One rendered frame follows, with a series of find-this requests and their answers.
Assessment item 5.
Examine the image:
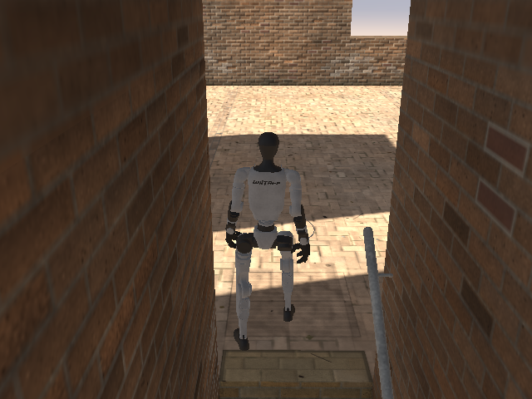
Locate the right robot foot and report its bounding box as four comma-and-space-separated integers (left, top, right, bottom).
283, 304, 295, 322

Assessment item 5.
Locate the left robot forearm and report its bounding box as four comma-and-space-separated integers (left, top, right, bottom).
225, 200, 239, 234

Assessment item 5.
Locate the right robot forearm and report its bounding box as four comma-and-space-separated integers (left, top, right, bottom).
293, 204, 309, 245

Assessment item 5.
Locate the left robot upper arm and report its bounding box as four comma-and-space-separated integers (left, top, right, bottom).
230, 167, 250, 213

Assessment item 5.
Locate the robot left hand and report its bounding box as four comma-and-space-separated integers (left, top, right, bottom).
225, 231, 242, 249

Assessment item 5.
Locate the right robot upper arm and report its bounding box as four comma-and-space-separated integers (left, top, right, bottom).
285, 169, 302, 217

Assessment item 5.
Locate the robot right hand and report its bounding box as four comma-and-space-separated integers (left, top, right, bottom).
291, 243, 310, 264

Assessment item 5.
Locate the robot torso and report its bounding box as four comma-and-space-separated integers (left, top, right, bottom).
248, 164, 287, 249

